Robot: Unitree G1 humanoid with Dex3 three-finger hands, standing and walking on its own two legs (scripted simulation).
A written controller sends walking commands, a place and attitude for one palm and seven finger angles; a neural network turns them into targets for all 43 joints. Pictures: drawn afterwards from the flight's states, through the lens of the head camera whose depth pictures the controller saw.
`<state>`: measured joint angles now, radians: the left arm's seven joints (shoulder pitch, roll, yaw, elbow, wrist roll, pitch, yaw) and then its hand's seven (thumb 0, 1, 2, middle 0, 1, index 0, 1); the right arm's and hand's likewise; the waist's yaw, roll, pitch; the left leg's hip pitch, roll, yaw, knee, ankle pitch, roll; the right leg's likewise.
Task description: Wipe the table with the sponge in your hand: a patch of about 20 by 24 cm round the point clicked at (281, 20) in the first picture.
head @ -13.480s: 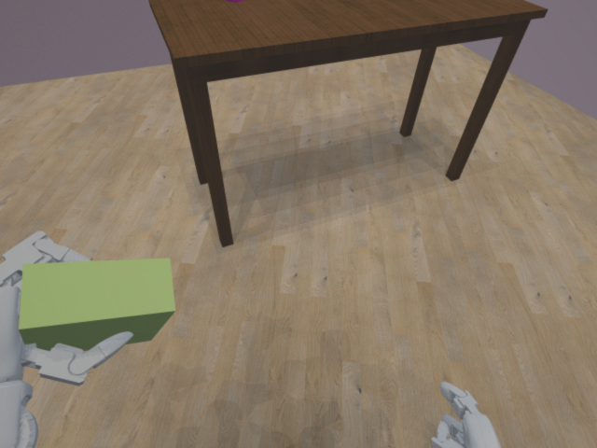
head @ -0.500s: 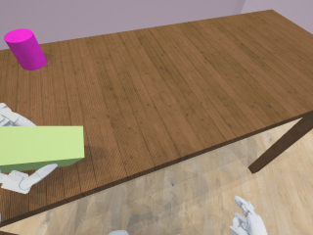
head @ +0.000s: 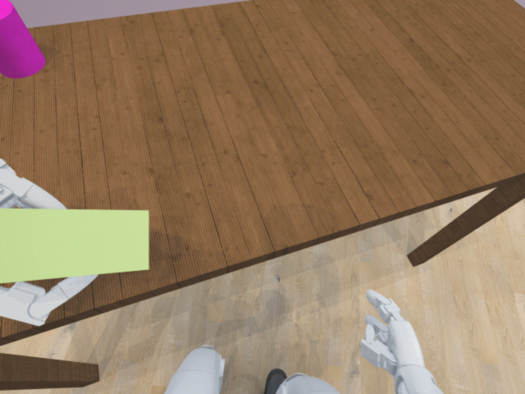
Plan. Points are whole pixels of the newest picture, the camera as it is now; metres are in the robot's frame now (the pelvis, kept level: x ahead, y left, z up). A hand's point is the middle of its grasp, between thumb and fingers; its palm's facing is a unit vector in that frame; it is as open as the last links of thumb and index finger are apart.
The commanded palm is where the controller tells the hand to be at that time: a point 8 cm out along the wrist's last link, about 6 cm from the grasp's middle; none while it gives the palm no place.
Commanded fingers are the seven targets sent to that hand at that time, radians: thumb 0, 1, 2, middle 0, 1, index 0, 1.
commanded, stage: come to a stop and stand still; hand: left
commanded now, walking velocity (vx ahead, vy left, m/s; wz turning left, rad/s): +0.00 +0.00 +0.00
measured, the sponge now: (89, 243) +0.24 +0.21 +0.15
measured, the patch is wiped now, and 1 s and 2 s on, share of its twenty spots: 0.00 0.00 0.00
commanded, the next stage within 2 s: look again from close up in 1.40 s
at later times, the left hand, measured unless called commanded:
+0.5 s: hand out of the picture +0.17 +0.27 +0.17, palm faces +0.47 -0.80 -0.37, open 9.6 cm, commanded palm +0.12 +0.30 +0.18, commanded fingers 0.00 0.10 1.30 -1.20 -1.60 -1.20 -1.60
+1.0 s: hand out of the picture +0.21 +0.30 +0.17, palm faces +0.38 -0.85 -0.36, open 9.6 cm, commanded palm +0.15 +0.34 +0.18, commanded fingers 0.00 0.10 1.30 -1.20 -1.60 -1.20 -1.60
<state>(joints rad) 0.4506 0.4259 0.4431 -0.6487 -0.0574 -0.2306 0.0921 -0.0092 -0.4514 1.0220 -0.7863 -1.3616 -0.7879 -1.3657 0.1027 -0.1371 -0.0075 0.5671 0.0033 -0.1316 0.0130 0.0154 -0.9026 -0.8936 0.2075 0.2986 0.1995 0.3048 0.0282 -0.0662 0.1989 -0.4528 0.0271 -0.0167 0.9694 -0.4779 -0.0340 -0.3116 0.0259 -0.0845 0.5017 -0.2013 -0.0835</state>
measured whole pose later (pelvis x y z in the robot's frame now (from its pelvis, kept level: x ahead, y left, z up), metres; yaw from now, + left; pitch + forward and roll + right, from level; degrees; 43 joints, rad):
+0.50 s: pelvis -0.03 +0.02 +0.00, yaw +2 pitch -3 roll -1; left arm 0.42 0.34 0.37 -0.47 -0.02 -0.16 0.14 -0.01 -0.45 1.02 -0.78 -1.36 -0.79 -1.37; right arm 0.26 -0.18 0.01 0.60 0.03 -0.10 -0.02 0.02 -0.90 -0.89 0.20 0.30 0.20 0.30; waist 0.02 -0.01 0.07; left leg -0.18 0.01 0.04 0.56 -0.33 0.04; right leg -0.27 0.02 -0.09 0.49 -0.20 -0.04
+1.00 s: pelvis -0.01 +0.05 +0.00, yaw +0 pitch -2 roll -1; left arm 0.41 0.36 0.36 -0.44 -0.05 -0.26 0.10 -0.01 -0.45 1.03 -0.78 -1.37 -0.78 -1.37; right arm 0.22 -0.19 0.01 0.58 0.02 -0.14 0.00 0.02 -0.90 -0.89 0.20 0.30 0.20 0.30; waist 0.01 -0.03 0.06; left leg -0.13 -0.06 0.07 0.48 -0.32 0.08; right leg -0.26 -0.01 -0.02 0.48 -0.18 0.01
